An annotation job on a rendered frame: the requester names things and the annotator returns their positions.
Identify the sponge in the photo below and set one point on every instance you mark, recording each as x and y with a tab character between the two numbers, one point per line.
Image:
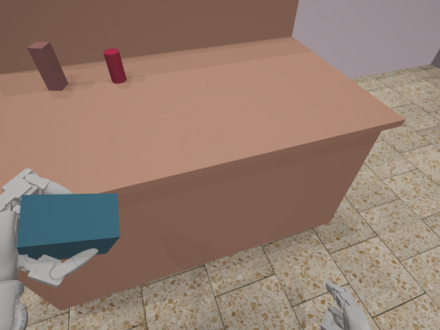
62	226

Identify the left robot hand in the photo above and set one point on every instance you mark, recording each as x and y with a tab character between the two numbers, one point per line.
46	270

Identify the table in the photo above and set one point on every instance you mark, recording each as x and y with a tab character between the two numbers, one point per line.
227	134

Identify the robot left forearm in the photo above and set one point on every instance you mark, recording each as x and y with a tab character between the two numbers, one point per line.
13	314

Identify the right robot hand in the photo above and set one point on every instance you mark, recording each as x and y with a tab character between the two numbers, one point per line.
353	316

